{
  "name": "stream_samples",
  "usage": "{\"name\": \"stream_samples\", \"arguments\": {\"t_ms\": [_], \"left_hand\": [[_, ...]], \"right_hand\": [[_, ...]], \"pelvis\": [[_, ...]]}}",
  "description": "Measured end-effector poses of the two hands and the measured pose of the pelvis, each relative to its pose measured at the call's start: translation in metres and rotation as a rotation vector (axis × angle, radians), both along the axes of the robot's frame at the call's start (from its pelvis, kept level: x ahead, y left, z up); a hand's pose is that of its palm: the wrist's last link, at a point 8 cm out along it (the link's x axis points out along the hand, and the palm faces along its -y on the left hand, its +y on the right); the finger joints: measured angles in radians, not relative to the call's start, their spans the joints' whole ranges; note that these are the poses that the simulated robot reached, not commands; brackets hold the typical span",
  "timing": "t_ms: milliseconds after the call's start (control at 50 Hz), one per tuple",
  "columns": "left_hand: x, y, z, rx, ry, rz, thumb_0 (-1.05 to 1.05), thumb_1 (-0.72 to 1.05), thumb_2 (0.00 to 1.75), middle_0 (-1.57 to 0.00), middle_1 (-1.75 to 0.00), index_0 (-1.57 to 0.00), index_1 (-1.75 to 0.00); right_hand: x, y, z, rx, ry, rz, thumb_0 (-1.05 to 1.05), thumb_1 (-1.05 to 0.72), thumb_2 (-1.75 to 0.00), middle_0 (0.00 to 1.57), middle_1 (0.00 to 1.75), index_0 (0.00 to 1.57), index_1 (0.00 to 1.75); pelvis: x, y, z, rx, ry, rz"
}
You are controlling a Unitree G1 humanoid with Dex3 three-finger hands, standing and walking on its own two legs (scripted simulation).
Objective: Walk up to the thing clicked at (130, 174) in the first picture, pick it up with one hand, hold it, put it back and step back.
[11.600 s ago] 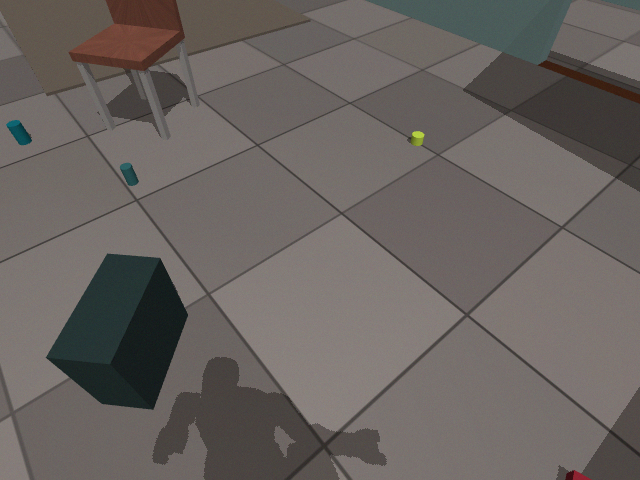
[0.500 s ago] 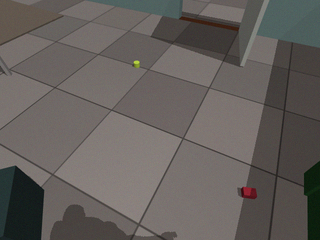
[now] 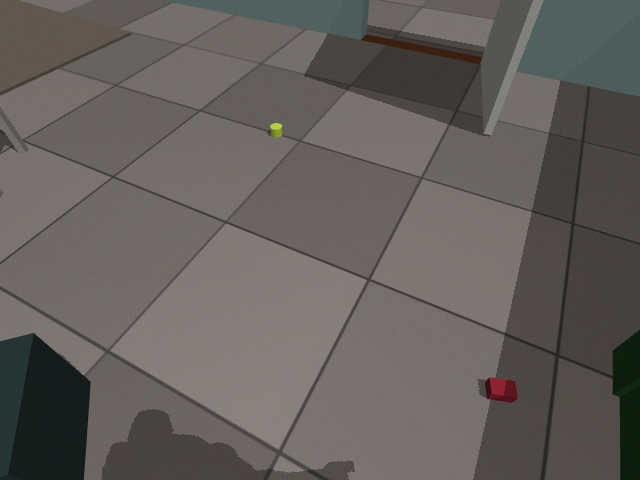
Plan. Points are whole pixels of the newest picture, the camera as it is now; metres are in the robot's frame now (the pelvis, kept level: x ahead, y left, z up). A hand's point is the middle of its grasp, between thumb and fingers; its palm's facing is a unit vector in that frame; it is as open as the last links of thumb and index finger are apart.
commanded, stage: stand
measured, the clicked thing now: out of the picture +1.06 +1.45 -0.73
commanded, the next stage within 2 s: walk up in 0.34 s
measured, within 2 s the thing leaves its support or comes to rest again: neither
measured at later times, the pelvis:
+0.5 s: pelvis +0.01 -0.02 -0.01, yaw -3 degrees
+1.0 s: pelvis +0.19 -0.01 -0.03, yaw -1 degrees
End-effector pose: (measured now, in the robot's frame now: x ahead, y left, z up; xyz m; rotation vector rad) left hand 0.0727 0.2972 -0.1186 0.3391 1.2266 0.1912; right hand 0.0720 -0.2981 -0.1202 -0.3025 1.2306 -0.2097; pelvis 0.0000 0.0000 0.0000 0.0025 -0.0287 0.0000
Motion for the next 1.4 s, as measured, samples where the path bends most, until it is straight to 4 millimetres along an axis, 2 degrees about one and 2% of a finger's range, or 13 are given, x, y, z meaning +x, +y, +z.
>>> {"name": "stream_samples", "arguments": {"t_ms": [380, 480, 580, 660, 740, 800, 900, 980, 1020, 1120, 1220, 1320, 1400], "left_hand": [[-0.009, -0.001, 0.000, -0.012, -0.006, 0.000, 0.00, 0.90, 0.90, -0.20, -0.30, -0.20, -0.30], [-0.001, 0.004, 0.006, 0.013, 0.009, -0.038, 0.01, 0.90, 0.90, -0.20, -0.30, -0.20, -0.30], [0.023, -0.001, 0.013, 0.060, -0.035, -0.060, 0.01, 0.90, 0.90, -0.20, -0.30, -0.20, -0.30], [0.021, -0.007, 0.016, 0.091, -0.057, -0.014, 0.00, 0.90, 0.90, -0.20, -0.30, -0.20, -0.30], [0.022, -0.013, 0.021, 0.078, -0.015, 0.022, 0.00, 0.90, 0.90, -0.20, -0.30, -0.20, -0.30], [0.036, -0.014, 0.018, 0.063, -0.003, 0.034, 0.00, 0.90, 0.90, -0.20, -0.30, -0.20, -0.30], [0.077, -0.006, 0.000, 0.027, -0.011, 0.039, 0.01, 0.90, 0.90, -0.20, -0.30, -0.20, -0.30], [0.123, 0.007, -0.024, 0.000, -0.006, 0.020, 0.01, 0.90, 0.90, -0.20, -0.30, -0.20, -0.30], [0.150, 0.010, -0.030, -0.010, 0.000, 0.005, 0.01, 0.90, 0.90, -0.20, -0.30, -0.20, -0.30], [0.224, 0.009, -0.017, -0.032, -0.056, -0.066, 0.01, 0.90, 0.90, -0.20, -0.30, -0.20, -0.30], [0.287, 0.008, 0.001, -0.028, -0.083, -0.122, 0.00, 0.90, 0.90, -0.20, -0.30, -0.20, -0.30], [0.344, 0.004, 0.014, 0.005, -0.089, -0.148, 0.00, 0.90, 0.90, -0.20, -0.30, -0.20, -0.30], [0.391, -0.005, 0.016, 0.055, -0.121, -0.150, 0.00, 0.90, 0.90, -0.20, -0.30, -0.20, -0.30]], "right_hand": [[-0.011, -0.004, 0.001, 0.009, -0.006, -0.004, 0.00, -0.90, -0.90, 0.21, 0.30, 0.21, 0.30], [-0.021, -0.026, 0.002, 0.004, -0.052, -0.044, 0.00, -0.90, -0.90, 0.21, 0.30, 0.21, 0.30], [-0.028, -0.065, -0.010, -0.017, 0.006, -0.067, 0.00, -0.90, -0.90, 0.21, 0.30, 0.21, 0.30], [-0.005, -0.082, -0.016, -0.031, 0.040, -0.059, 0.00, -0.90, -0.90, 0.21, 0.30, 0.21, 0.30], [0.035, -0.083, -0.006, -0.020, -0.007, -0.030, 0.01, -0.91, -0.90, 0.20, 0.30, 0.20, 0.30], [0.065, -0.077, 0.000, -0.014, -0.019, 0.001, 0.00, -0.91, -0.90, 0.20, 0.30, 0.20, 0.30], [0.124, -0.061, 0.006, -0.020, -0.018, 0.059, 0.00, -0.90, -0.90, 0.20, 0.30, 0.20, 0.30], [0.181, -0.043, 0.006, -0.051, -0.074, 0.079, 0.00, -0.90, -0.90, 0.21, 0.30, 0.21, 0.30], [0.203, -0.035, 0.009, -0.060, -0.131, 0.072, 0.00, -0.90, -0.90, 0.21, 0.30, 0.21, 0.30], [0.229, -0.021, 0.024, -0.052, -0.167, 0.024, 0.00, -0.90, -0.90, 0.21, 0.30, 0.21, 0.30], [0.245, -0.022, 0.027, -0.044, -0.139, 0.002, 0.00, -0.90, -0.90, 0.21, 0.30, 0.21, 0.30], [0.261, -0.036, 0.014, -0.024, -0.082, -0.031, 0.00, -0.90, -0.90, 0.21, 0.30, 0.21, 0.30], [0.287, -0.055, -0.009, -0.006, -0.038, -0.048, 0.00, -0.90, -0.90, 0.21, 0.30, 0.21, 0.30]], "pelvis": [[-0.004, -0.002, -0.001, 0.003, -0.003, -0.004], [0.007, -0.013, -0.005, 0.008, 0.001, -0.043], [0.027, -0.037, -0.015, 0.009, -0.019, -0.058], [0.048, -0.046, -0.019, -0.021, -0.030, -0.047], [0.074, -0.046, -0.011, -0.038, -0.029, -0.037], [0.095, -0.044, -0.009, -0.046, -0.025, -0.024], [0.138, -0.035, -0.015, -0.058, -0.023, -0.006], [0.179, -0.018, -0.028, -0.035, -0.027, -0.007], [0.194, -0.011, -0.030, -0.025, -0.030, -0.016], [0.234, -0.005, -0.016, -0.011, -0.027, -0.040], [0.275, -0.005, -0.007, 0.001, -0.019, -0.059], [0.321, -0.013, -0.009, 0.008, -0.009, -0.063], [0.364, -0.031, -0.023, 0.013, -0.005, -0.063]]}}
